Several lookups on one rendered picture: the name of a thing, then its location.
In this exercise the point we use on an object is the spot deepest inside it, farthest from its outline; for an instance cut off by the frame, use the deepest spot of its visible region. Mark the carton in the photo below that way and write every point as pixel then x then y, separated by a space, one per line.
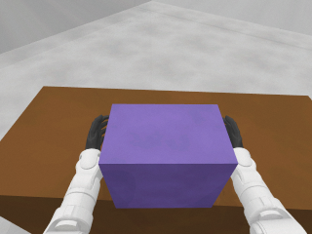
pixel 165 156

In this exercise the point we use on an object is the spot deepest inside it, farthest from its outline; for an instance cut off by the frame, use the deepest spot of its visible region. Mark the robot right upper arm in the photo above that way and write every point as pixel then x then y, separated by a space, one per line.
pixel 276 226

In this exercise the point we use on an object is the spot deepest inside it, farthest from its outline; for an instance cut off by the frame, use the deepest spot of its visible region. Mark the right robot forearm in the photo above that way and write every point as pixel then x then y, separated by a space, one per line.
pixel 256 198

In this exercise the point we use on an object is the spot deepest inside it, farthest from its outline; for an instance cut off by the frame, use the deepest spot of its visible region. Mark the left robot forearm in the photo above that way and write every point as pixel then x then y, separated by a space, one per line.
pixel 76 211

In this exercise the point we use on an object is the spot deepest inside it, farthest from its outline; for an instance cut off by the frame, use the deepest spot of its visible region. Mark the pedestal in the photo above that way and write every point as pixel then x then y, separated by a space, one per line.
pixel 38 158

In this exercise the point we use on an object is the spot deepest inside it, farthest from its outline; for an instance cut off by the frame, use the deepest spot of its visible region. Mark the right robot hand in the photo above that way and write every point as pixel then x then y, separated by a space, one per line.
pixel 233 132

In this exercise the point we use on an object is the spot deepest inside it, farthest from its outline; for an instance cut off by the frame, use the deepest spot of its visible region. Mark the left robot hand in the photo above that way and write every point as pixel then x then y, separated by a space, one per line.
pixel 95 138

